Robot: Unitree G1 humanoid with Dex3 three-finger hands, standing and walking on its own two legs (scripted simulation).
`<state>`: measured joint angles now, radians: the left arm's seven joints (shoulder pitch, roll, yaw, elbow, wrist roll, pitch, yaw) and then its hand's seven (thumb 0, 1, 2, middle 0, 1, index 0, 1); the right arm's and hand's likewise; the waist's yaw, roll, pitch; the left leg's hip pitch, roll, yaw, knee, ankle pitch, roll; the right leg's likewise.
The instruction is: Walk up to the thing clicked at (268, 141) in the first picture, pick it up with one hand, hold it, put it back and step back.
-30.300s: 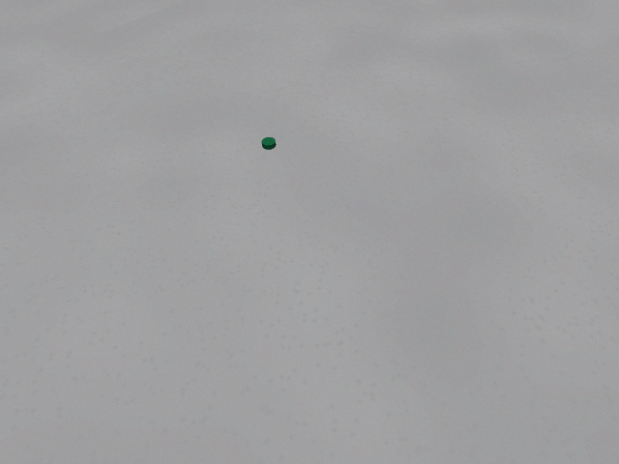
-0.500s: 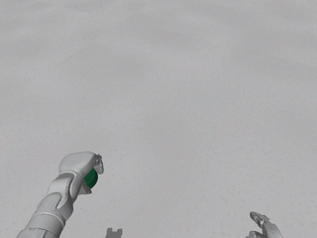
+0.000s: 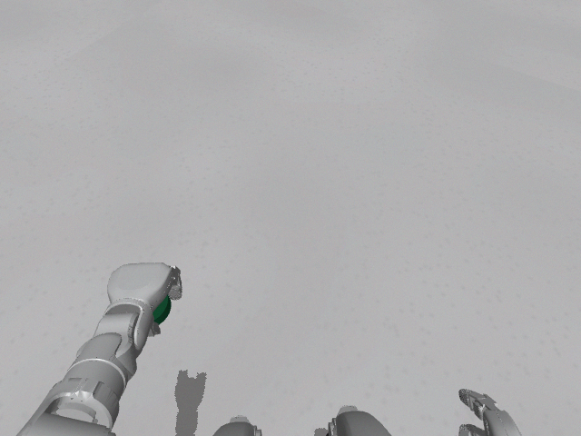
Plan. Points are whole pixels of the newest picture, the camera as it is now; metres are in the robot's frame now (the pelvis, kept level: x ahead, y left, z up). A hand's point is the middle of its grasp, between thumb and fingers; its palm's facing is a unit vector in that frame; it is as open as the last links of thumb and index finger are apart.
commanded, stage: crouch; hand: left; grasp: from above
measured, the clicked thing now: (147, 305) +0.35 +0.24 -0.12
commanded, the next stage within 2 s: lower in 1.60 s
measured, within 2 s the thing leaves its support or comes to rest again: neither
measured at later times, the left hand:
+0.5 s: hand (189, 320) +0.39 +0.22 -0.34, palm faces -0.44 +0.02 -0.90, open 7.8 cm
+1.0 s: hand (200, 323) +0.43 +0.23 -0.49, palm faces -0.44 -0.02 -0.90, open 7.7 cm
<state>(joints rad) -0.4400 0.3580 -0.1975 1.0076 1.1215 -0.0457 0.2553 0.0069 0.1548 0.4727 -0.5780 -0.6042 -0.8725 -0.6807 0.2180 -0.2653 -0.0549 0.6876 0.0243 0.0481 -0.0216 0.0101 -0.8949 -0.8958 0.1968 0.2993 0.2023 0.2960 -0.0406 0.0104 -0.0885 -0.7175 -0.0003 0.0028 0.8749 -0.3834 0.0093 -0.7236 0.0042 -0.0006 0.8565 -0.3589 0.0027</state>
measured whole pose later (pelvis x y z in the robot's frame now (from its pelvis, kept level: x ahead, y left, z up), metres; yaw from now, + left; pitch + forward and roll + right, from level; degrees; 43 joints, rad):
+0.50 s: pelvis -0.06 +0.01 -0.21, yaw -1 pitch +35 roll -3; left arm -0.82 0.49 -0.04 1.28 1.16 -0.08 0.33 0.01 0.16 0.48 -0.57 -0.61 -0.88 -0.69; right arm 0.24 -0.24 -0.03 0.74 -0.06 -0.03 0.00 0.01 -0.90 -0.89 0.20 0.30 0.20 0.30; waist -0.17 0.05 -0.20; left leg -1.78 0.00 -0.02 1.78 -0.62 0.02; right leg -1.77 0.00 -0.03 1.73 -0.58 0.01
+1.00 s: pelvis -0.06 +0.00 -0.32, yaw -4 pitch +38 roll -6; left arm -0.98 0.63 0.05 1.39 1.25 -0.15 0.38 0.00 0.16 0.46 -0.58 -0.61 -0.90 -0.67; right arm 0.17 -0.25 0.01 0.74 -0.12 -0.07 0.10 0.01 -0.91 -0.90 0.20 0.30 0.20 0.30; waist -0.23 0.02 -0.11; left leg -2.14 0.00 -0.06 2.16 -0.70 0.02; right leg -2.11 0.00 -0.07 2.09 -0.65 0.00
